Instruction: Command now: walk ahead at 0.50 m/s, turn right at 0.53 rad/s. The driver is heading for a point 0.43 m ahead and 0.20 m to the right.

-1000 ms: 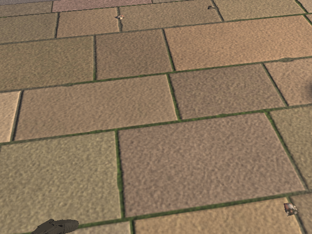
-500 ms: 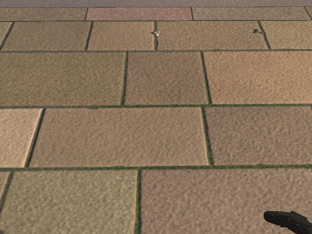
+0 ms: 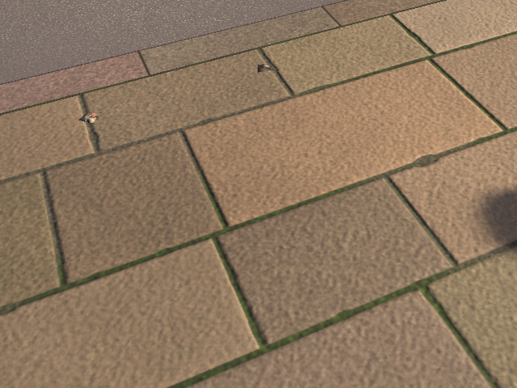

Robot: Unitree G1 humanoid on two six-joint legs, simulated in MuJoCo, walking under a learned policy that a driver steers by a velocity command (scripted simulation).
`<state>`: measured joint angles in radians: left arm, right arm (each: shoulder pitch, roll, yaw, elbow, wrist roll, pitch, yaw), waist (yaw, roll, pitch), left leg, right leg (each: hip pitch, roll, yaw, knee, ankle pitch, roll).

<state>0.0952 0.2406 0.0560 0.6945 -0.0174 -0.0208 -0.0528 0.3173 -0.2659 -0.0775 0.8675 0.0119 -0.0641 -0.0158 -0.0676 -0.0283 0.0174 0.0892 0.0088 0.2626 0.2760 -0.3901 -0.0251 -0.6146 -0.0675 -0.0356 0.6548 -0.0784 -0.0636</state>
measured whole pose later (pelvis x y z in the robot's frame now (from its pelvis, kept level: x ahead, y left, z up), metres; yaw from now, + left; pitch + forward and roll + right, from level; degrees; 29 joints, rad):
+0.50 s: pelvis +0.28 -0.02 +0.00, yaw -18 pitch +2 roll +0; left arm 0.37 0.28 0.09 0.72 -0.02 -0.03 0.02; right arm 0.01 -0.27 -0.05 0.70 0.00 -0.11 0.02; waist 0.08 0.04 0.01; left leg -0.51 0.00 -0.08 0.48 -0.01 -0.03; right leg -0.10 0.11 0.21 0.47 -0.40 -0.05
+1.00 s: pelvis +0.41 -0.05 +0.01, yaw -23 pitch +0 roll +1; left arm 0.17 0.23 0.04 0.69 0.02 0.03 0.02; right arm 0.17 -0.24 -0.01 0.86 -0.02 -0.03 0.01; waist -0.03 0.01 0.01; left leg -0.24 -0.01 0.03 0.50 -0.26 0.00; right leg -0.29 -0.01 0.06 0.54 -0.24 0.02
